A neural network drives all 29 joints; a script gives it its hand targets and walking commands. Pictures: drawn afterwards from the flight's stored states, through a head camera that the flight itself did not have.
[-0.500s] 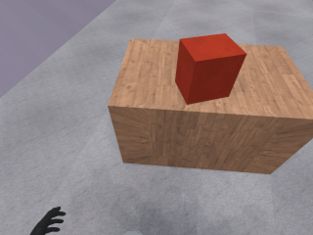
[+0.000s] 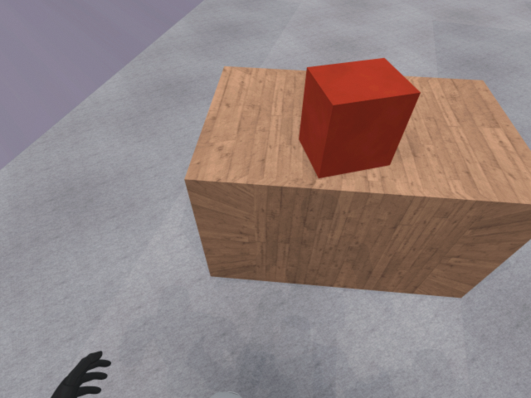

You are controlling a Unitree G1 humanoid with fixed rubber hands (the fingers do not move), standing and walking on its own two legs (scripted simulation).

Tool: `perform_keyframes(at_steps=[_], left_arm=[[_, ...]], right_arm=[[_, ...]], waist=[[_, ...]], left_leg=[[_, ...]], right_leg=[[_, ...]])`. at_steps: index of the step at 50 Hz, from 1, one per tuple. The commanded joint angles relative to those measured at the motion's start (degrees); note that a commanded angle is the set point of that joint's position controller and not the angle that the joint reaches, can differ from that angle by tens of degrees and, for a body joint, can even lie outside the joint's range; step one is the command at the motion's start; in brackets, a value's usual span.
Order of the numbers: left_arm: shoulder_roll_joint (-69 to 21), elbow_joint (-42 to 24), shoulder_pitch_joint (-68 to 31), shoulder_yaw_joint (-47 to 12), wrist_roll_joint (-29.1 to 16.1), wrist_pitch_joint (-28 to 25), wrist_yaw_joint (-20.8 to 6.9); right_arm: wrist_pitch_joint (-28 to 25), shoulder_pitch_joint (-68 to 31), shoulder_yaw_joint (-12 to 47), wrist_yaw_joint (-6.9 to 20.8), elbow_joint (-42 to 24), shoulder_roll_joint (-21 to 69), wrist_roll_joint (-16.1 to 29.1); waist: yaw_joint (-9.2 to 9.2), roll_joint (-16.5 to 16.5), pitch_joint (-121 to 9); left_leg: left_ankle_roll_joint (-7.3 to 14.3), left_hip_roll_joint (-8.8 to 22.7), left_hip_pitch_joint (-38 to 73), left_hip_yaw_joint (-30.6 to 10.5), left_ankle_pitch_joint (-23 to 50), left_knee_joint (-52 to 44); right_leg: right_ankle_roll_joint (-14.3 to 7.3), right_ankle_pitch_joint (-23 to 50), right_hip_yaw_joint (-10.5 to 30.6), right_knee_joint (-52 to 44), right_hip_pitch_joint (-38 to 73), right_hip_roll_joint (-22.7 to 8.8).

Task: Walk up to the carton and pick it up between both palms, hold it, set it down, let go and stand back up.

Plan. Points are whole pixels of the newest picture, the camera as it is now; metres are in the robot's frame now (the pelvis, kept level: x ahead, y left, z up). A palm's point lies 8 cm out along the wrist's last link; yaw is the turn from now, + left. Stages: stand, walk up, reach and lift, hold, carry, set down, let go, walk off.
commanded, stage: walk up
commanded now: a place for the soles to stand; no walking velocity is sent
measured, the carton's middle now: (350, 119) +0.80 -0.19 -0.05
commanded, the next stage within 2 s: none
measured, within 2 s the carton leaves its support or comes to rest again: neither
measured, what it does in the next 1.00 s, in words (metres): stands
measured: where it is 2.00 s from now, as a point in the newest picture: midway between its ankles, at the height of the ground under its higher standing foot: outside the picture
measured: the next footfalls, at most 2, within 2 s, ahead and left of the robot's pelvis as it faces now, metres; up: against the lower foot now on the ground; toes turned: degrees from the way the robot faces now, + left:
right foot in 1.34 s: +0.17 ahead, -0.17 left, +0.00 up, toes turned -1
left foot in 1.94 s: +0.30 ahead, +0.00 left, +0.00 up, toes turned +0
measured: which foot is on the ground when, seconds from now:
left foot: down 0.00-1.00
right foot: down 0.00-1.00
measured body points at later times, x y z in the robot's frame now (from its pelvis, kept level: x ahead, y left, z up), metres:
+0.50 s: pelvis +0.00 +0.00 +0.00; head +0.02 +0.01 +0.45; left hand +0.14 +0.33 -0.09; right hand +0.07 -0.33 -0.10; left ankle +0.04 +0.14 -0.71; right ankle +0.01 -0.13 -0.71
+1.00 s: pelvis +0.00 +0.00 +0.00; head +0.02 +0.01 +0.45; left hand +0.13 +0.32 -0.09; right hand +0.07 -0.33 -0.10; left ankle +0.04 +0.14 -0.71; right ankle +0.01 -0.13 -0.71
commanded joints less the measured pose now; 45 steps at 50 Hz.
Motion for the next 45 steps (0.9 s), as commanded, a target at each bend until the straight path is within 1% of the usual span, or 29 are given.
perform_keyframes(at_steps=[1, 2, 4, 5, 7, 9, 10, 11, 12, 14, 15, 17, 19, 22, 24, 27, 28, 30, 31, 33, 35, 36, 37, 38, 39, 40, 42, 43, 45], left_arm=[[10.82, -2.70, -4.65, 4.80, 0.37, -0.79, 0.47], [10.13, -2.87, -4.59, 4.78, -0.16, -0.52, 0.39], [9.24, -2.21, -3.14, 4.30, -0.08, -0.14, 0.58], [9.00, -1.52, -2.04, 4.37, -0.02, -0.46, 0.52], [10.79, -0.99, -1.42, 4.88, 0.58, -1.20, 0.45], [14.16, -0.95, 0.30, 5.65, 1.35, -1.85, 0.58], [14.80, -0.94, -0.25, 5.49, 1.36, -1.85, 0.48], [14.04, -1.92, -2.25, 5.60, 1.00, -1.54, 0.50], [12.82, -2.70, -2.43, 5.07, 0.57, -1.43, 0.37], [10.47, -2.40, -4.88, 4.61, 0.00, -0.52, 0.27], [9.84, -3.00, -4.19, 4.65, 0.00, -0.17, 0.41], [9.07, -2.18, -3.25, 4.44, -0.08, -0.16, 0.61], [9.90, -0.86, -1.03, 4.54, 0.48, -0.88, 0.54], [15.15, -0.36, 0.49, 5.92, 1.36, -1.66, 0.53], [13.47, -2.70, -3.37, 5.60, 1.26, -1.66, 0.52], [11.35, -2.96, -4.15, 5.00, 0.33, -0.90, 0.48], [9.54, -2.68, -4.65, 4.48, 0.05, -0.29, 0.44], [8.34, -2.53, -3.16, 4.12, 0.01, -0.01, 0.67], [8.40, -1.69, -2.12, 4.37, -0.28, -0.15, 0.75], [9.78, -0.86, -0.34, 4.48, 0.36, -1.18, 0.61], [13.84, -0.26, 0.94, 5.82, 1.40, -1.78, 0.38], [14.72, -1.01, -0.68, 6.15, 1.08, -1.75, 0.43], [14.12, -1.82, -2.35, 5.90, 1.13, -1.66, 0.46], [13.59, -2.08, -3.24, 5.15, 1.10, -1.47, 0.42], [13.22, -2.72, -4.88, 5.08, 0.96, -1.37, 0.27], [11.54, -2.56, -4.17, 4.83, 0.81, -1.04, 0.45], [9.33, -2.18, -4.77, 4.64, 0.10, -0.24, 0.35], [9.57, -2.31, -2.80, 4.68, -0.11, -0.07, 0.50], [9.05, -1.57, -1.57, 4.44, 0.23, -0.79, 0.62]], right_arm=[[-0.85, -0.65, -2.42, 0.16, -2.43, -13.30, -1.14], [-1.00, -0.60, -2.52, -0.06, -2.10, -14.69, -1.11], [-0.82, -2.29, -2.57, -0.47, -3.03, -15.61, -1.23], [-0.62, -3.77, -2.29, -0.45, -2.69, -15.36, -1.15], [-0.32, -4.87, -1.56, -0.16, -3.05, -12.42, -0.38], [-0.23, -4.31, -1.55, 0.07, -2.87, -10.89, -0.14], [-0.10, -1.99, -1.87, -0.06, -2.41, -11.72, -0.05], [-0.03, -0.53, -1.90, -0.06, -2.08, -11.51, -0.24], [-0.24, 0.63, -1.71, -0.21, -1.59, -11.25, -0.35], [-1.08, -0.68, -2.14, -0.21, -2.03, -13.60, -1.25], [-1.17, -1.81, -2.59, -0.18, -2.85, -14.57, -1.10], [-0.79, -1.97, -2.45, -0.45, -2.65, -15.50, -1.04], [-0.34, -5.40, -1.54, -0.29, -2.50, -13.51, -0.64], [0.06, -3.95, -1.79, -0.02, -3.11, -10.66, 0.05], [0.12, 0.82, -2.14, 0.25, -1.75, -11.08, -0.52], [-1.14, 1.39, -2.67, 0.13, -2.14, -13.38, -1.25], [-1.37, -0.80, -2.71, -0.03, -2.02, -14.59, -1.68], [-0.99, -0.86, -2.85, -0.48, -2.68, -16.37, -1.11], [-0.79, -2.88, -2.40, -0.65, -2.57, -15.39, -1.17], [-0.51, -6.29, -1.30, -0.22, -3.37, -12.37, -0.38], [-0.12, -5.23, -1.49, -0.04, -2.78, -10.62, -0.10], [0.01, -2.34, -1.61, -0.20, -2.18, -11.14, 0.39], [0.09, -1.18, -1.87, -0.04, -1.27, -11.59, -0.09], [0.09, -0.26, -2.04, -0.05, -1.90, -10.78, -0.50], [-0.17, 2.16, -2.14, 0.22, -1.47, -11.71, -0.61], [-0.69, 1.83, -2.57, 0.14, -1.21, -12.64, -1.12], [-1.30, -1.94, -2.67, 0.04, -2.40, -15.13, -1.75], [-1.04, -1.38, -2.77, -0.11, -2.49, -15.73, -1.27], [-0.69, -4.39, -1.87, -0.17, -2.38, -14.34, -1.15]], waist=[[0.52, 1.66, -5.03], [0.24, 3.25, -4.50], [0.75, 7.08, -4.23], [2.01, 6.68, -3.80], [2.40, 3.18, -3.13], [2.53, -2.79, -4.00], [1.28, -3.47, -4.94], [0.69, -2.72, -4.64], [-0.07, -3.08, -6.87], [-0.09, 3.48, -4.31], [0.45, 6.51, -5.33], [1.02, 7.34, -3.30], [3.06, 5.27, -1.60], [2.25, -4.24, -1.10], [-0.24, -4.99, -3.28], [-0.74, 1.65, -6.02], [0.12, 5.43, -5.13], [0.84, 6.88, -5.19], [1.78, 7.41, -2.23], [3.48, 4.25, -3.17], [3.00, -1.62, -2.21], [1.61, -4.84, -2.50], [0.41, -3.45, -3.23], [-0.66, -4.55, -2.88], [-1.85, -4.70, -4.44], [-1.69, 0.38, -4.51], [0.45, 7.45, -3.31], [0.45, 7.31, -5.14], [2.29, 7.47, -2.04]], left_leg=[[6.45, 5.75, 0.75, -7.11, 16.45, -10.04], [9.26, 9.74, -0.63, -16.65, 15.65, -14.57], [13.17, 12.70, -0.48, -24.63, 11.61, -17.80], [13.38, 11.85, -4.14, -23.41, 10.32, -17.67], [8.04, 7.31, -9.34, -14.46, 7.00, -13.89], [3.65, 0.00, -9.88, -0.93, 10.22, -0.61], [2.98, 0.37, -5.43, 2.90, 8.56, 1.21], [3.26, 1.20, -2.41, 4.51, 6.78, 1.14], [3.99, 2.80, 1.85, 3.49, 11.24, -4.14], [5.90, 6.76, 1.06, -8.84, 20.08, -11.49], [9.67, 10.04, 0.05, -17.15, 18.45, -14.99], [13.92, 12.51, -2.88, -25.11, 11.04, -18.62], [9.97, 8.52, -9.16, -18.19, 6.94, -15.55], [3.13, -1.34, -9.76, 1.64, 4.93, 1.38], [2.97, 1.42, -2.66, 5.82, -4.35, 2.07], [5.99, 5.34, 2.67, -4.73, 20.82, -9.28], [9.32, 10.03, 1.26, -17.03, 21.68, -14.65], [15.04, 14.08, 2.96, -26.96, 18.50, -17.53], [15.29, 13.85, -1.74, -26.46, 14.63, -17.89], [9.48, 7.85, -8.57, -16.47, 12.78, -13.34], [3.64, 0.11, -9.55, -1.55, 8.85, -1.52], [2.77, -0.17, -7.33, 2.81, 5.04, 2.07], [2.87, 0.65, -3.76, 4.96, -0.31, 2.28], [3.38, 0.94, 0.33, 4.86, -2.60, 1.93], [4.26, 2.07, 4.23, 3.55, 2.76, -3.72], [5.16, 3.94, 4.60, -1.91, 10.23, -9.14], [10.51, 11.36, 0.24, -21.08, 14.03, -17.46], [13.05, 12.89, 1.20, -24.74, 10.67, -18.16], [12.61, 11.74, -4.98, -23.68, 9.21, -18.04]], right_leg=[[-5.63, 6.55, 4.40, -5.21, 0.41, -4.36], [-3.12, 2.33, 2.47, -0.59, 1.16, -0.01], [-2.86, -7.16, 4.39, -0.66, -0.62, 2.34], [-2.69, -7.54, 4.60, -2.62, 2.69, 2.50], [-4.67, -5.61, 8.20, -12.28, 7.79, -1.93], [-10.62, -2.34, 17.93, -20.64, 9.76, -12.21], [-13.20, 4.88, 19.00, -19.21, 7.05, -15.18], [-13.48, 10.61, 15.43, -16.37, 4.97, -15.85], [-10.65, 13.63, 10.69, -12.52, 4.40, -12.76], [-4.99, 10.91, 3.72, -3.44, 0.89, -3.74], [-3.15, 2.17, 1.78, 1.21, 0.91, 0.66], [-2.67, -7.75, 3.47, 0.48, 0.35, 2.86], [-3.96, -7.09, 7.58, -9.63, 6.56, 0.05], [-11.64, -6.76, 19.93, -23.25, 6.06, -14.18], [-13.92, 8.52, 16.80, -18.28, 3.94, -17.78], [-5.75, 13.85, 3.52, -3.97, 1.37, -5.42], [-2.70, 6.06, 1.42, 1.79, -0.45, 0.10], [-2.22, -8.04, 3.74, 2.67, -2.84, 3.15], [-2.77, -10.37, 5.17, -0.44, -0.32, 3.12], [-4.36, -3.64, 8.38, -11.52, 8.44, -1.10], [-10.26, -3.52, 18.52, -20.99, 7.51, -11.49], [-12.57, 0.74, 18.72, -21.02, 6.38, -14.88], [-13.75, 8.04, 17.86, -18.17, 4.40, -16.33], [-13.15, 10.60, 15.97, -17.58, 0.19, -16.38], [-9.93, 10.35, 10.85, -13.25, -0.92, -12.59], [-7.58, 8.93, 7.97, -8.92, -2.11, -8.46], [-2.51, -2.25, 1.98, 1.37, -1.34, 1.46], [-2.70, -8.28, 3.24, 0.87, -1.47, 2.55], [-3.31, -6.20, 5.45, -4.68, 3.09, 1.83]])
